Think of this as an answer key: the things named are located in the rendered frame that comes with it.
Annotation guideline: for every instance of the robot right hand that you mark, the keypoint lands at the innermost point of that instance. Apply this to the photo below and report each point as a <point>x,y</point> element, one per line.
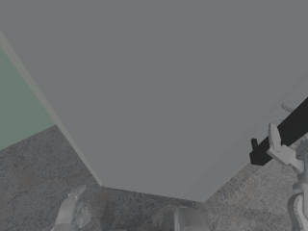
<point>283,154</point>

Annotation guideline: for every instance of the robot left hand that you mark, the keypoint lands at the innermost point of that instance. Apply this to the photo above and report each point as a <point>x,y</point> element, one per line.
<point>70,208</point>

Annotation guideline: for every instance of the right robot thigh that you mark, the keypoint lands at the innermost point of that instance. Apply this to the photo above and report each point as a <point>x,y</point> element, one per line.
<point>188,219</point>

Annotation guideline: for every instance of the handle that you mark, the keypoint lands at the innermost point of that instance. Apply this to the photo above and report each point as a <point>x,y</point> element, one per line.
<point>292,128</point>

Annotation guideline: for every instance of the robot right forearm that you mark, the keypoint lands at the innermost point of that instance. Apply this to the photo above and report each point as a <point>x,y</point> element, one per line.
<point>297,206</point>

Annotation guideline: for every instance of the fridge door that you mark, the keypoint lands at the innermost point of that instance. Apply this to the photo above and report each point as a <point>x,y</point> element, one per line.
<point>164,96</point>

